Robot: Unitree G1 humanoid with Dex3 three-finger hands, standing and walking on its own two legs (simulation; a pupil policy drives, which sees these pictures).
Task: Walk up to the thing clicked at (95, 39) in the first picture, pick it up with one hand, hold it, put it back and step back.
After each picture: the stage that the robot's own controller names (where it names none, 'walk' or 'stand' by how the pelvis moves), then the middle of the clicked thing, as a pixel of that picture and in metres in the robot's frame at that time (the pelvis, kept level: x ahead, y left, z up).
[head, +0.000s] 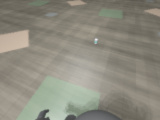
stand; (95, 41) +1.81 -0.18 -0.72
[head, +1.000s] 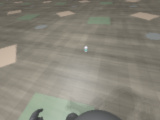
walk; (86, 49) +1.66 +0.16 -0.70
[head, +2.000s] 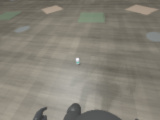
walk; (77, 61) +1.08 +0.28 -0.71
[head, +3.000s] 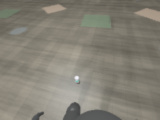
walk; (76, 79) +0.66 +0.21 -0.72
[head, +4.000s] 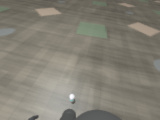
walk; (71, 97) +0.41 +0.15 -0.69
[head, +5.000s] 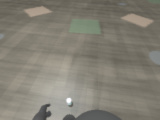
stand; (69, 101) +0.34 +0.20 -0.72
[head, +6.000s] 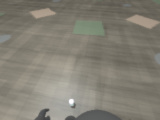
stand; (71, 102) +0.34 +0.19 -0.73
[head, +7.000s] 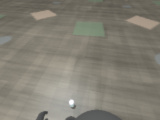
stand; (71, 103) +0.34 +0.19 -0.73
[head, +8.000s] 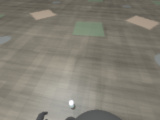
stand; (71, 103) +0.33 +0.19 -0.73
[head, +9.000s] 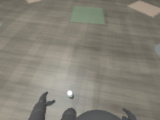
go down; (70, 93) +0.35 +0.19 -0.70
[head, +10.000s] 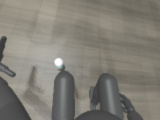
go down; (58, 63) +0.42 +0.22 -0.29
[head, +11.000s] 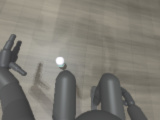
close in; (60, 62) +0.42 +0.21 -0.29
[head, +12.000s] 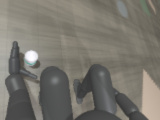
close in; (31, 58) +0.41 +0.25 -0.22
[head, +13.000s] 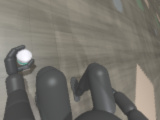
close; (24, 58) +0.40 +0.26 -0.22
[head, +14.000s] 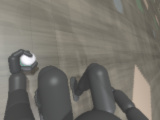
lift; (27, 60) +0.38 +0.25 -0.23
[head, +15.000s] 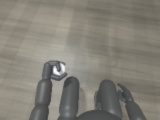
lift; (60, 72) +0.32 +0.20 -0.05
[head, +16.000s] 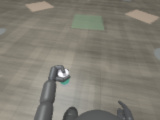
hold; (64, 78) +0.32 +0.17 +0.00
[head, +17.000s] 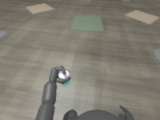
hold; (64, 79) +0.31 +0.17 -0.01
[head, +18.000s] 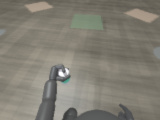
crouch; (64, 76) +0.33 +0.17 -0.01
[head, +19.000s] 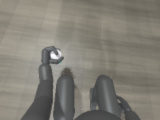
crouch; (57, 58) +0.43 +0.20 -0.11
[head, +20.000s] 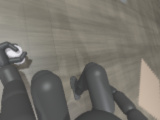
lower; (16, 55) +0.43 +0.28 -0.23
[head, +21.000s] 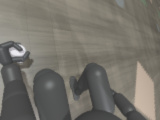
lower; (18, 54) +0.42 +0.28 -0.23
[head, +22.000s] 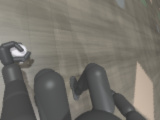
lower; (19, 54) +0.42 +0.28 -0.23
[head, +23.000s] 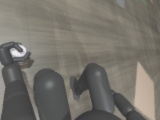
lower; (19, 54) +0.42 +0.28 -0.23
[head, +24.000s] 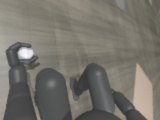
open; (24, 55) +0.41 +0.26 -0.23
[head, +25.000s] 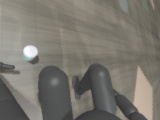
stand; (29, 53) +0.41 +0.25 -0.23
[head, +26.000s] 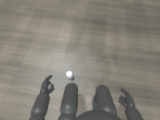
walk; (69, 74) +0.41 +0.19 -0.49
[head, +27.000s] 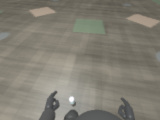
stand; (71, 100) +0.36 +0.17 -0.66
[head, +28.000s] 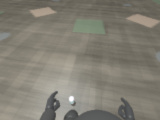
stand; (71, 100) +0.37 +0.17 -0.67
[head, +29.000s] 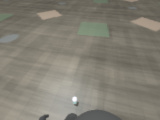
stand; (74, 100) +0.38 +0.16 -0.72
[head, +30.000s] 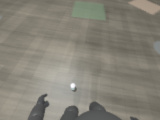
walk; (72, 86) +0.42 +0.13 -0.71
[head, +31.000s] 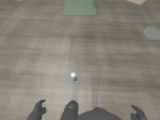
walk; (73, 76) +0.57 +0.19 -0.69
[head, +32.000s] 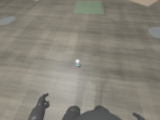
walk; (77, 62) +0.86 +0.19 -0.69
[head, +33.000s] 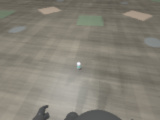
stand; (78, 65) +1.00 +0.18 -0.70
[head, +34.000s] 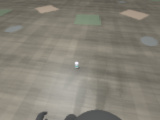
stand; (76, 64) +1.01 +0.20 -0.72
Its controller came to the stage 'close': yes
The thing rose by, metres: 0.71
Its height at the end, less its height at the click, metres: +0.00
